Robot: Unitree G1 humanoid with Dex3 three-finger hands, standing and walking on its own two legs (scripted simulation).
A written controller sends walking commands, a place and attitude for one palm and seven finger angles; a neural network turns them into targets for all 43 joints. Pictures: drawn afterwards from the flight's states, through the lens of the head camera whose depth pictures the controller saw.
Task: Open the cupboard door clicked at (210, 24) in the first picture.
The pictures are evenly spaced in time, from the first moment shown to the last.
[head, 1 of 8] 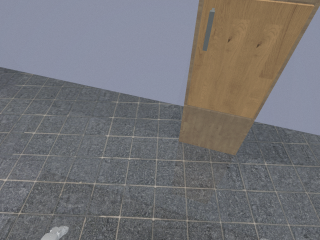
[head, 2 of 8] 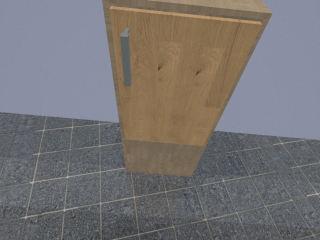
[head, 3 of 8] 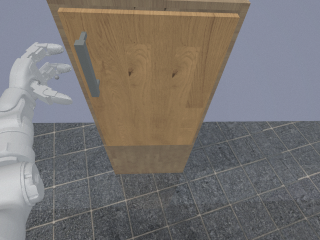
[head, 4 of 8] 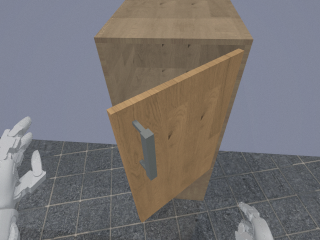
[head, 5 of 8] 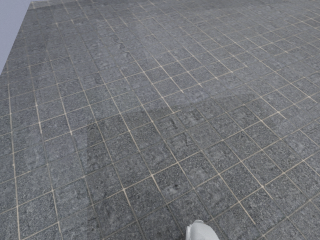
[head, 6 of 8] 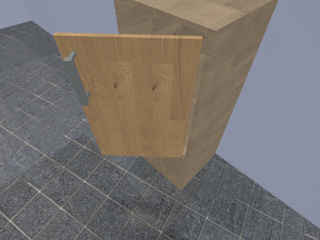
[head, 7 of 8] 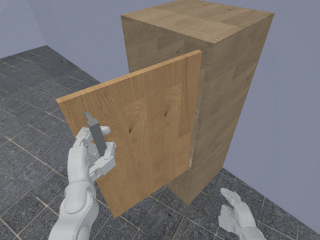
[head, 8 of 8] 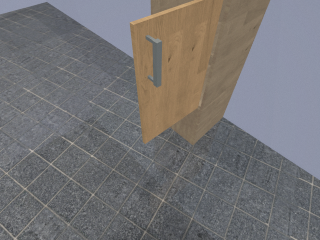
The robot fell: no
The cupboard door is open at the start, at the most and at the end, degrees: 0 88 86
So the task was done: yes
